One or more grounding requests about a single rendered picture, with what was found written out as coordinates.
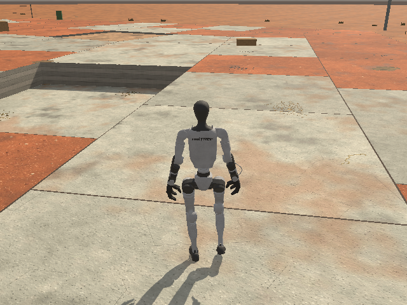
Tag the robot left hand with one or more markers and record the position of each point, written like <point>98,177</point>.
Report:
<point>170,191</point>

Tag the robot right forearm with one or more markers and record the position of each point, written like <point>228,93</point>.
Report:
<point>232,169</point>

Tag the right robot shin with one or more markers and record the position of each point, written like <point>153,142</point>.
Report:
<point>220,225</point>

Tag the robot torso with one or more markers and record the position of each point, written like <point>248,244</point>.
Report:
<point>203,151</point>

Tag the robot right hand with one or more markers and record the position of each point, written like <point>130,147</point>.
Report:
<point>235,184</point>

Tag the robot left forearm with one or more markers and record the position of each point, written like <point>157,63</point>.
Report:
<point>173,172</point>

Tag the left robot upper arm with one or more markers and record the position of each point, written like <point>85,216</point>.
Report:
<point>179,148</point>

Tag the right robot upper arm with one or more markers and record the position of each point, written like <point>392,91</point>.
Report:
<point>225,144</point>

